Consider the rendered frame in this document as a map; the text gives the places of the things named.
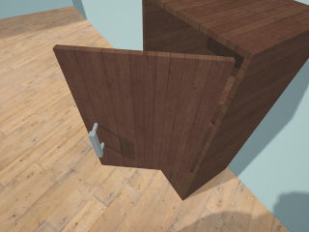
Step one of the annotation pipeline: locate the handle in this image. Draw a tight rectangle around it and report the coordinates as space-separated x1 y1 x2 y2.
88 123 104 158

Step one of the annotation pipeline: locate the cupboard door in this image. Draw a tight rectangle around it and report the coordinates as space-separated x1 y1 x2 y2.
52 44 236 173

